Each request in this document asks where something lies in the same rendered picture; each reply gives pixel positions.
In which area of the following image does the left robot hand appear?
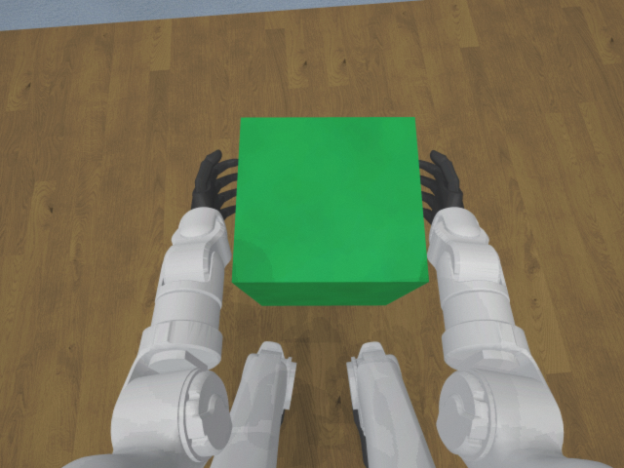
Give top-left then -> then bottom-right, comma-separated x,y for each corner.
191,150 -> 239,220

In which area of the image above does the robot left shin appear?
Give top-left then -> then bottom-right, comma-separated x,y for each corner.
242,341 -> 285,376

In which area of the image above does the robot right thigh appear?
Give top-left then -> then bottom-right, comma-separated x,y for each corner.
346,350 -> 436,468

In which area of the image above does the robot left upper arm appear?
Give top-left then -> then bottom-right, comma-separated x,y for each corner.
62,368 -> 232,468

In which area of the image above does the robot right forearm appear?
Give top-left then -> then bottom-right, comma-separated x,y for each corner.
427,207 -> 564,441

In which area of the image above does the right robot hand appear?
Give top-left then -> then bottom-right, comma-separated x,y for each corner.
418,150 -> 464,225

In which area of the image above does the robot right upper arm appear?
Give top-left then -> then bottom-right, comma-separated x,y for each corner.
436,368 -> 613,468

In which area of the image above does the carton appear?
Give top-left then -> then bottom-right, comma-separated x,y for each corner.
232,117 -> 429,306

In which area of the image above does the robot left forearm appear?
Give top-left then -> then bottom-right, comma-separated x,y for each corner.
111,207 -> 232,446

